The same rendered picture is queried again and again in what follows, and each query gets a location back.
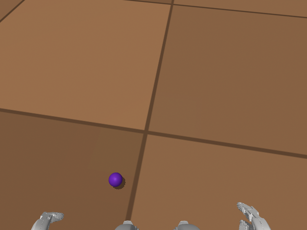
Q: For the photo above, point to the ball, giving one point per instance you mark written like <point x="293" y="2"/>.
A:
<point x="115" y="179"/>

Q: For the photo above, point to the right robot hand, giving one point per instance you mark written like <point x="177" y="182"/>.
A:
<point x="257" y="223"/>

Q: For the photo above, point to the left robot hand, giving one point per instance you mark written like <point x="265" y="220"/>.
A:
<point x="46" y="218"/>

